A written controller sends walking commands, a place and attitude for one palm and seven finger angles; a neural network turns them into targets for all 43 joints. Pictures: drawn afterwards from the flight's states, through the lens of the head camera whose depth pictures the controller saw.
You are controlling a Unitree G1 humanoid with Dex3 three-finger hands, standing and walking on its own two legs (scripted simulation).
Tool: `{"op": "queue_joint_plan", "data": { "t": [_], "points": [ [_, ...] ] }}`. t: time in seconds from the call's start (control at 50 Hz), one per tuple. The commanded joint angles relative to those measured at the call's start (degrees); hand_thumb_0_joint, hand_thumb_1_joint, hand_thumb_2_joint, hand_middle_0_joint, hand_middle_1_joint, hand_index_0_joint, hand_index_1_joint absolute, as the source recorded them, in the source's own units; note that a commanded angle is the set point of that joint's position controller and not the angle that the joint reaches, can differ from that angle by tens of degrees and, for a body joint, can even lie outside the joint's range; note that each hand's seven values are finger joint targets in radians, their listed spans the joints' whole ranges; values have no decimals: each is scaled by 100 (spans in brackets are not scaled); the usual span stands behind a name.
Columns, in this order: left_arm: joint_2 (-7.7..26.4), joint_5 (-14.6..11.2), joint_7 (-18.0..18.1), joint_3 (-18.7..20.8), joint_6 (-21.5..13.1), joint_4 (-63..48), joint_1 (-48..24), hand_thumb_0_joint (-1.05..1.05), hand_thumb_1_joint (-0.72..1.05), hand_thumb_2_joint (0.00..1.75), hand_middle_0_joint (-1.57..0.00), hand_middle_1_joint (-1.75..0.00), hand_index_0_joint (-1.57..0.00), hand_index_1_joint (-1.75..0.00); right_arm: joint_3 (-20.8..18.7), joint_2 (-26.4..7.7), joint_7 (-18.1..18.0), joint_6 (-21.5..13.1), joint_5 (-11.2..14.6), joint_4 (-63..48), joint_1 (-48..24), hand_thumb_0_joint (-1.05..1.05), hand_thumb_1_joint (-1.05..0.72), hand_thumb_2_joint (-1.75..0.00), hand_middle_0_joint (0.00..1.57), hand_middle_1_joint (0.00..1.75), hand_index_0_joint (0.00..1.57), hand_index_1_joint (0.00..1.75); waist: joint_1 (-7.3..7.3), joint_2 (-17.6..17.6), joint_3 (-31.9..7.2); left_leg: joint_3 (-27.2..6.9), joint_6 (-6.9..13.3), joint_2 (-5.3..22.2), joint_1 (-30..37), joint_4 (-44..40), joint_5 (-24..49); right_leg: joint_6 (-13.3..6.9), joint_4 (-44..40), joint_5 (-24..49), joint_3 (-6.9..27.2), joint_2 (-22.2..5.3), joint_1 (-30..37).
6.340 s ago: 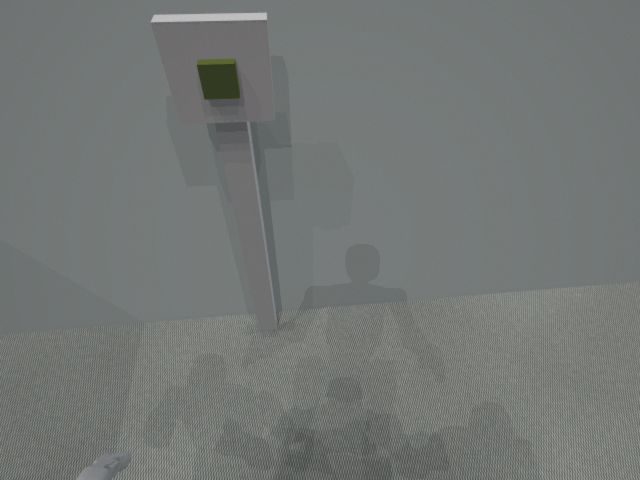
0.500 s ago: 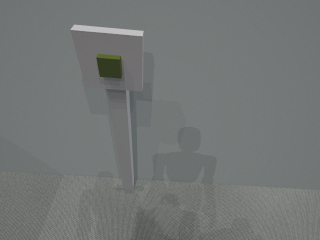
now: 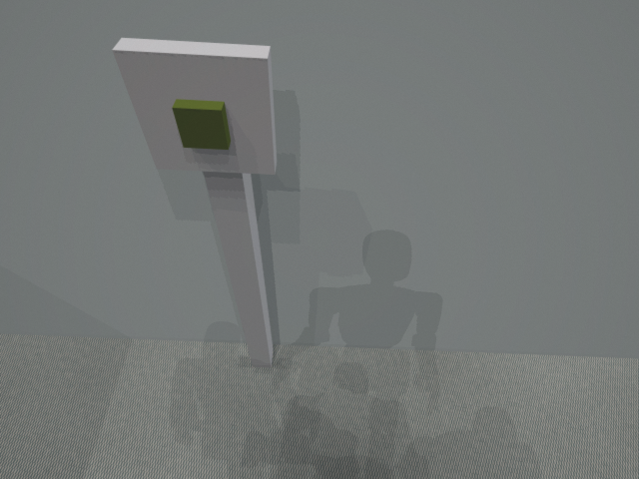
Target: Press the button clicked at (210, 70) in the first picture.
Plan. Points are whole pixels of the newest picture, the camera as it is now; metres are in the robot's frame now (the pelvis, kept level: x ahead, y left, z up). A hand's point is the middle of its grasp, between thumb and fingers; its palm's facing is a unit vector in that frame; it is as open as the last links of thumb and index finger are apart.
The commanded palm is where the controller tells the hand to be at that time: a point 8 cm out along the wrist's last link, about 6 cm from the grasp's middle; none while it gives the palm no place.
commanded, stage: come to a stop and stand still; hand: left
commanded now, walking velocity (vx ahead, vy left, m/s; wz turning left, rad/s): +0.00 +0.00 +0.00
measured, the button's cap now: (203, 123) +0.49 +0.18 +0.18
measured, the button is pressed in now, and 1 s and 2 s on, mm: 0 0 0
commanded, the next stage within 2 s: look again from close up in 0.88 s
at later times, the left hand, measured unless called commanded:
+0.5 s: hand out of the picture -0.06 +0.16 -0.16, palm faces -0.01 -0.98 -0.19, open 7.3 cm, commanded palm none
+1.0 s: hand out of the picture -0.11 +0.14 -0.16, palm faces +0.00 -0.99 -0.16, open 7.4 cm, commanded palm none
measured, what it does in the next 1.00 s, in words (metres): steps on the spot: right foot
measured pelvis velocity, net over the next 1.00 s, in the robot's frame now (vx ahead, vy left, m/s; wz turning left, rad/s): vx -0.07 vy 0.00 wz -0.03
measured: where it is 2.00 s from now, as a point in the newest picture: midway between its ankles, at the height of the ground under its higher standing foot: outside the picture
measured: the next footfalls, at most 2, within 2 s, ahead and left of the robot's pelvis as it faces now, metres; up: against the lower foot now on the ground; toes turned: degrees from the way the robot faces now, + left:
right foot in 0.28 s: -0.02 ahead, -0.12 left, +0.00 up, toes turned -3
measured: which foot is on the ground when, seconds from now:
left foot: down 0.00-1.00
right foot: down 0.00-0.02, up 0.04-0.26, down 0.28-1.00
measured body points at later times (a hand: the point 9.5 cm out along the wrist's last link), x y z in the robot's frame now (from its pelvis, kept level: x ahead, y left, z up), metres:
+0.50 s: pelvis -0.05 +0.00 +0.02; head -0.05 +0.00 +0.47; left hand -0.06 +0.22 -0.14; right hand -0.05 -0.22 -0.15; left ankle +0.00 +0.09 -0.73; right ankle -0.06 -0.11 -0.73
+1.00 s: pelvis -0.07 +0.00 +0.01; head -0.07 -0.01 +0.46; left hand -0.11 +0.19 -0.15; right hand -0.12 -0.20 -0.15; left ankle +0.00 +0.09 -0.72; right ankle -0.06 -0.11 -0.73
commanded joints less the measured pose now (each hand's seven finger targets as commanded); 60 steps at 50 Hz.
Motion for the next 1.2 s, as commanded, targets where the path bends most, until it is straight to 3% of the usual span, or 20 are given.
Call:
{"op": "queue_joint_plan", "data": {
  "t": [0.0,0.04,0.08,0.18,0.22,0.26,0.28,0.3,0.34,0.46,0.58,0.94,0.96,0.98,1.0,1.02,1.04,1.08,1.14,1.18],
  "points": [
    [251,-73,-22,113,110,-402,163,0,90,90,-20,-30,-20,-30,-92,-832,27,-97,-159,-286,587,0,-90,-90,20,30,20,30,-96,1545,-16,-2046,836,1735,-617,-2480,621,-25,961,-1313,380,235,-231],
    [346,-4,-36,122,168,-270,360,0,90,90,-20,-30,-20,-30,-7,-616,-23,-145,-146,-421,103,0,-90,-90,20,30,20,30,122,1364,92,-1654,900,1502,-1030,-2581,623,-88,1864,-1191,839,125,-56],
    [237,5,-87,88,134,-95,659,0,90,90,-20,-30,-20,-30,36,-655,-23,-150,-151,-486,-100,0,-90,-90,20,30,20,30,224,931,1,-1231,873,1281,-688,-2355,743,-51,1848,-948,731,168,-95],
    [171,-24,-92,-28,1,-42,643,0,90,90,-20,-30,-20,-30,16,-711,-34,-191,-122,-288,399,0,-90,-90,20,30,20,30,7,696,-370,-1154,860,1211,584,-2021,1631,42,-108,-956,423,139,138],
    [264,-31,-61,-44,-81,110,956,0,90,90,-20,-30,-20,-30,23,-727,-24,-206,-66,-204,462,0,-90,-90,20,30,20,30,111,437,-632,-1000,623,994,636,-1554,1924,0,-1347,144,533,119,778],
    [497,-24,-5,-75,-173,203,1009,0,90,90,-20,-30,-20,-30,72,-502,9,-200,2,-210,462,0,-90,-90,20,30,20,30,-33,-189,-597,-627,228,544,388,-1314,1519,-275,-1507,1230,1271,-435,919],
    [541,-46,-11,-104,-184,214,958,0,90,90,-20,-30,-20,-30,98,-456,26,-197,-5,-209,495,0,-90,-90,20,30,20,30,-97,-104,-495,-565,155,479,463,-1450,1307,-370,-1467,1295,1266,-579,726],
    [523,-40,-19,-120,-171,252,981,0,90,90,-20,-30,-20,-30,98,-465,48,-200,-24,-159,489,0,-90,-90,20,30,20,30,-91,141,-529,-610,152,476,666,-1519,1571,-333,-1338,1264,1135,-454,647],
    [428,-47,-16,-168,-220,320,1009,0,90,90,-20,-30,-20,-30,97,-534,37,-179,-32,-51,508,0,-90,-90,20,30,20,30,-99,-490,-662,-540,169,555,778,-1368,1594,-273,-1407,1236,1087,-316,676],
    [356,-53,-15,-229,-191,449,1161,0,90,90,-20,-30,-20,-30,175,-497,64,-123,-37,185,544,0,-90,-90,20,30,20,30,-74,-36,124,-615,146,536,484,-1788,540,-248,-1796,-353,1160,-194,162],
    [293,-40,-14,-208,-167,525,1419,0,90,90,-20,-30,-20,-30,178,-417,66,-64,-67,305,779,0,-90,-90,20,30,20,30,-45,138,320,-718,134,511,149,-1963,-208,-238,-1894,-1121,1129,-101,-35],
    [41,-43,-2,-198,-221,576,1819,0,90,90,-20,-30,-20,-30,184,-165,29,-118,-74,398,1246,0,-90,-90,20,30,20,30,-28,109,177,-742,153,529,-17,-1776,-47,-314,-1728,-984,1156,-57,-144],
    [328,75,135,-266,-309,602,1839,0,90,90,-20,-30,-20,-30,233,-415,118,-183,-106,-111,404,0,-90,-90,20,30,20,30,232,-332,725,-363,-99,389,-787,-546,-41,-290,-1844,-297,1235,-275,-226],
    [577,24,89,-216,-344,270,1471,0,90,90,-20,-30,-20,-30,235,-116,174,-110,-100,-246,814,0,-90,-90,20,30,20,30,-173,-546,110,-349,-54,150,-267,-12,-143,-504,-2256,-2143,1760,-661,-681],
    [584,17,73,-149,-345,85,1111,0,90,90,-20,-30,-20,-30,193,-87,184,-84,-135,-115,1157,0,-90,-90,20,30,20,30,-389,-289,43,-304,13,121,-55,261,-4,-626,-2250,-2474,1701,-713,-1023],
    [604,-16,77,-132,-374,22,953,0,90,90,-20,-30,-20,-30,223,-54,193,-113,-123,-55,1412,0,-90,-90,20,30,20,30,-465,-108,-299,-336,38,117,81,160,242,-664,-1980,-1937,1450,-609,-795],
    [585,-37,61,-135,-404,7,972,0,90,90,-20,-30,-20,-30,266,-30,191,-149,-124,-68,1478,0,-90,-90,20,30,20,30,-428,343,-509,-338,41,106,257,-112,385,-668,-1690,-1567,1256,-511,-610],
    [378,-56,28,-160,-393,96,1148,0,90,90,-20,-30,-20,-30,280,-145,145,-252,-120,-159,1433,0,-90,-90,20,30,20,30,-286,513,-504,-680,134,300,89,-780,378,-553,-1061,-1210,993,-145,-371],
    [144,-3,5,-191,-237,164,1413,0,90,90,-20,-30,-20,-30,231,-416,93,-231,-139,-316,1016,0,-90,-90,20,30,20,30,-4,909,152,-1481,395,695,-1052,-1821,-1167,-381,-613,-1204,573,256,26],
    [99,8,-26,-221,-222,248,1592,0,90,90,-20,-30,-20,-30,225,-479,79,-234,-121,-355,836,0,-90,-90,20,30,20,30,138,639,286,-1598,466,756,-1275,-2135,-1437,-335,-531,-786,505,300,327]
  ]
}}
